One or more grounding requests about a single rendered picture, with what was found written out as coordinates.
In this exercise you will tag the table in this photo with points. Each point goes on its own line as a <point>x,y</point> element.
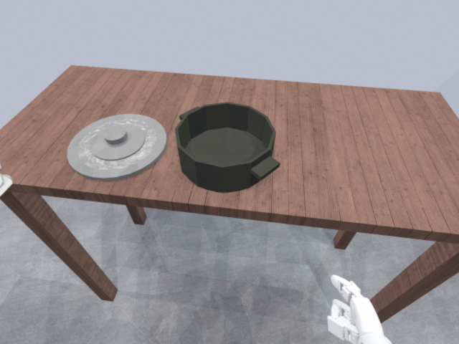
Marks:
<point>354,159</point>

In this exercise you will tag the pot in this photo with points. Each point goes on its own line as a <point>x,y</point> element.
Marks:
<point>225,147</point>

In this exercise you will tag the lid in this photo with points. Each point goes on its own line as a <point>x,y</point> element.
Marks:
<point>92,157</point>

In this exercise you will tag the robot right hand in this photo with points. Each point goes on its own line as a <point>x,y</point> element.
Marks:
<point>350,323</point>

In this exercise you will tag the knob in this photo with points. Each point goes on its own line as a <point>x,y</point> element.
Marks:
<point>115,135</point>

